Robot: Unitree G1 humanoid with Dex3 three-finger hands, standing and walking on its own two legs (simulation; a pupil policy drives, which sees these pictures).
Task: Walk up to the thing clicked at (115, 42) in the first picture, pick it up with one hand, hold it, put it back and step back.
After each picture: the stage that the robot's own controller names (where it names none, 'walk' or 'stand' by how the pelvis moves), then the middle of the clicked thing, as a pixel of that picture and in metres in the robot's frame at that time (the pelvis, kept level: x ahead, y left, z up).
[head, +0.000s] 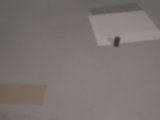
stand; (116, 41) +1.43 -0.36 -0.72
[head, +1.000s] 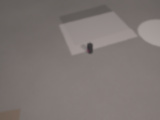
walk; (90, 48) +1.34 +0.06 -0.70
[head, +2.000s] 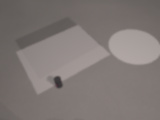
walk; (58, 82) +0.83 +0.32 -0.71
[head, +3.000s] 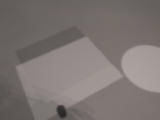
walk; (61, 111) +0.52 +0.25 -0.70
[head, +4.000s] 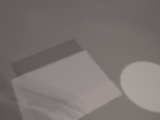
stand; out of the picture +0.43 +0.22 -0.72
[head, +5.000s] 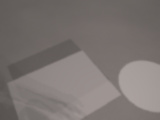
stand; out of the picture +0.39 +0.23 -0.72
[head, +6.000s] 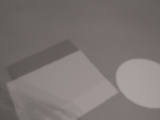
stand; out of the picture +0.42 +0.24 -0.73
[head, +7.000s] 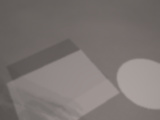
stand; out of the picture +0.40 +0.24 -0.73
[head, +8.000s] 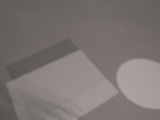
stand; out of the picture +0.40 +0.24 -0.73
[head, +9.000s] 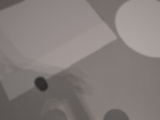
go down; (41, 84) +0.45 +0.24 -0.51
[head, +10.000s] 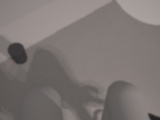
go down; (18, 54) +0.48 +0.28 -0.30
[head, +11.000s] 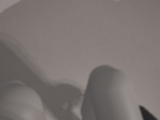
close in; out of the picture +0.45 +0.32 -0.23
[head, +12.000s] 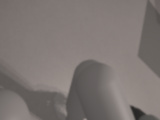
close; out of the picture +0.44 +0.34 -0.22
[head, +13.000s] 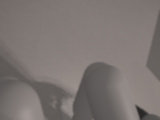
lift; out of the picture +0.39 +0.32 -0.22
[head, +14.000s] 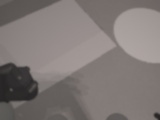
lift; (24, 85) +0.34 +0.21 -0.01
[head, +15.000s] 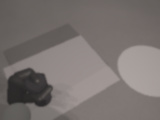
hold; (39, 90) +0.33 +0.18 +0.01
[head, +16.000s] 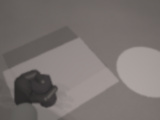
hold; (44, 91) +0.33 +0.16 +0.00
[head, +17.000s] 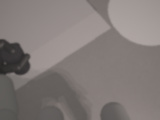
crouch; (16, 60) +0.43 +0.23 -0.08
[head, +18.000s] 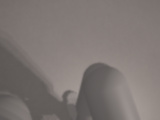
lower; out of the picture +0.45 +0.33 -0.22
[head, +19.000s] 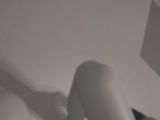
lower; out of the picture +0.43 +0.34 -0.23
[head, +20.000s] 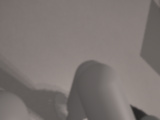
lower; out of the picture +0.43 +0.34 -0.23
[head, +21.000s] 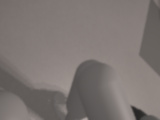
lower; out of the picture +0.43 +0.34 -0.23
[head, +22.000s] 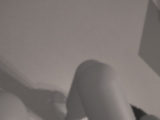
rest; out of the picture +0.43 +0.34 -0.23
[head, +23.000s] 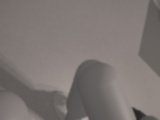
withdraw; out of the picture +0.43 +0.32 -0.23
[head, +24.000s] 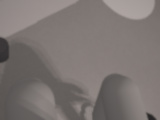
stand; out of the picture +0.45 +0.29 -0.27
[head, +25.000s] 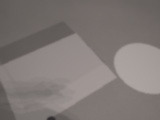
stand; out of the picture +0.41 +0.22 -0.63
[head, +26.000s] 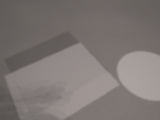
stand; out of the picture +0.42 +0.22 -0.67
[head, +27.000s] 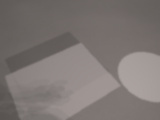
stand; out of the picture +0.41 +0.22 -0.67
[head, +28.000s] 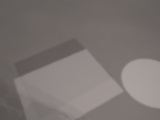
stand; out of the picture +0.43 +0.21 -0.72
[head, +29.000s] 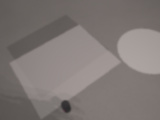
walk; (66, 106) +0.50 +0.19 -0.70
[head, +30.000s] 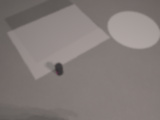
walk; (59, 69) +0.79 +0.21 -0.69
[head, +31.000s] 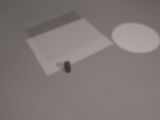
stand; (67, 67) +1.03 +0.23 -0.70
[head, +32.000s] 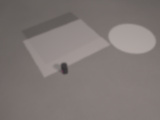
stand; (64, 68) +1.03 +0.23 -0.73
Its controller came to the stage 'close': yes
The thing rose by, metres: 0.71
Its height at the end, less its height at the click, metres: +0.00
